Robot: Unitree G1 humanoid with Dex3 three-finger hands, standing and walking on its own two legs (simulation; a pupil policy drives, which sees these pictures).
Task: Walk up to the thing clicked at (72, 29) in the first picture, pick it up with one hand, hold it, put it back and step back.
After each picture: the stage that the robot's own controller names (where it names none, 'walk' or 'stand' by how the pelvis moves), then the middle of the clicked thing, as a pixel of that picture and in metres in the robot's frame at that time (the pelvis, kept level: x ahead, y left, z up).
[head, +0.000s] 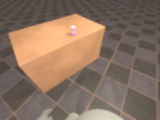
stand; (73, 30) +1.02 +0.28 -0.02
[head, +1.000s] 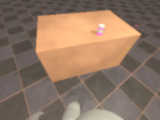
rise first; (100, 29) +0.95 +0.01 +0.00
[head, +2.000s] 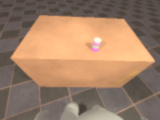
sink last; (96, 44) +0.64 +0.01 +0.02
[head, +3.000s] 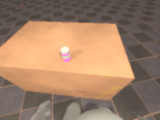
rise first; (66, 54) +0.49 +0.23 +0.02
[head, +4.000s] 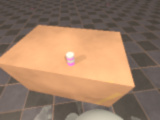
stand; (70, 59) +0.50 +0.21 -0.02
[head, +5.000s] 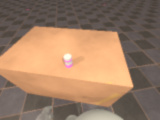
stand; (68, 61) +0.48 +0.22 -0.02
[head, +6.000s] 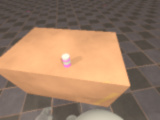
stand; (66, 60) +0.49 +0.24 -0.02
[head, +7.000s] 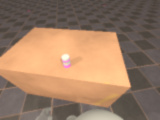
stand; (66, 61) +0.48 +0.24 -0.02
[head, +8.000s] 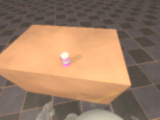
rise first; (65, 59) +0.48 +0.24 -0.02
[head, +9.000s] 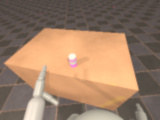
rise first; (72, 60) +0.49 +0.22 -0.02
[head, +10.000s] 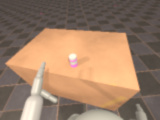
go down; (73, 60) +0.49 +0.22 -0.02
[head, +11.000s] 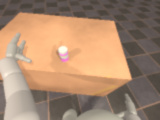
go down; (63, 54) +0.49 +0.19 +0.00
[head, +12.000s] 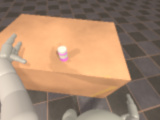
go down; (63, 54) +0.50 +0.20 +0.01
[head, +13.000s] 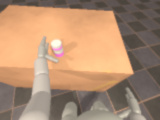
close in; (57, 48) +0.50 +0.22 +0.05
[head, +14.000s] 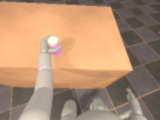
lift; (55, 46) +0.50 +0.22 +0.06
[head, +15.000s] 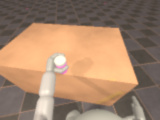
lift; (61, 65) +0.34 +0.21 +0.11
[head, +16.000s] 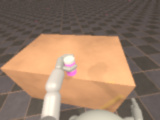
hold; (70, 66) +0.33 +0.15 +0.14
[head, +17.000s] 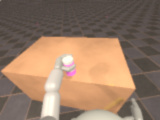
hold; (69, 66) +0.33 +0.16 +0.15
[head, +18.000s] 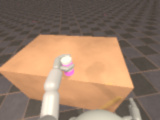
crouch; (67, 66) +0.34 +0.17 +0.13
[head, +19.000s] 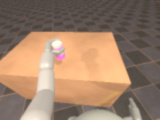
crouch; (59, 50) +0.44 +0.22 +0.17
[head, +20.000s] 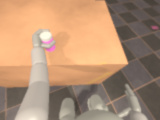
lower; (48, 42) +0.53 +0.22 +0.07
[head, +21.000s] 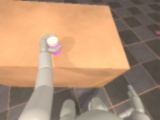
lower; (54, 46) +0.50 +0.21 +0.06
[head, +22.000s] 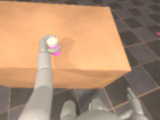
lower; (54, 47) +0.50 +0.22 +0.05
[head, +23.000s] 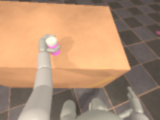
lower; (53, 46) +0.50 +0.22 +0.06
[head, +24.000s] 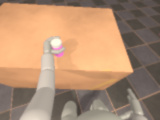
open; (57, 48) +0.49 +0.20 +0.05
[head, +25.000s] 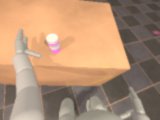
rise; (54, 44) +0.50 +0.21 +0.06
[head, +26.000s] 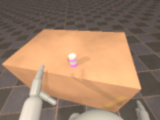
sink last; (73, 60) +0.48 +0.20 +0.02
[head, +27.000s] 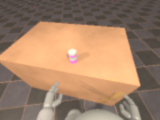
stand; (72, 56) +0.49 +0.19 +0.01
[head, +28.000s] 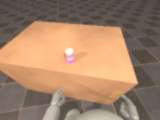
stand; (70, 56) +0.49 +0.20 +0.03
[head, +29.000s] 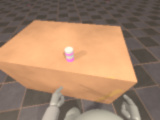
stand; (69, 54) +0.50 +0.20 +0.04
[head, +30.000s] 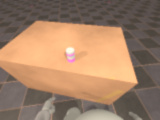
stand; (70, 55) +0.50 +0.20 +0.03
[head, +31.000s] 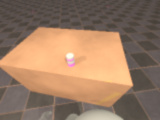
walk; (70, 60) +0.50 +0.21 -0.02
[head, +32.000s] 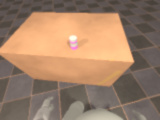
walk; (73, 42) +0.62 +0.20 -0.01
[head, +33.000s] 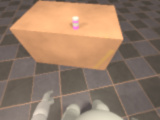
walk; (75, 23) +0.91 +0.20 +0.00
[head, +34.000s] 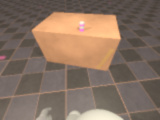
stand; (81, 26) +1.10 +0.20 -0.01
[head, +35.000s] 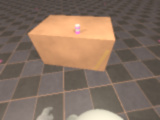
stand; (77, 29) +1.10 +0.24 -0.02
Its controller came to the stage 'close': yes
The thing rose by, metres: 0.23
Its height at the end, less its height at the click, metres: +0.00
